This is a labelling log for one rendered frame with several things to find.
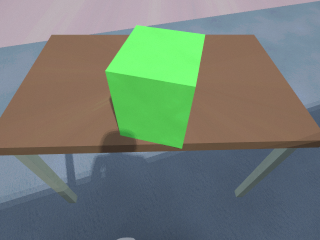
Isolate table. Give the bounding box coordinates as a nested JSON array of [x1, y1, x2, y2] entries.
[[0, 34, 320, 203]]

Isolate carton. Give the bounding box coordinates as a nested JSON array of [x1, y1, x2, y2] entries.
[[105, 25, 205, 149]]

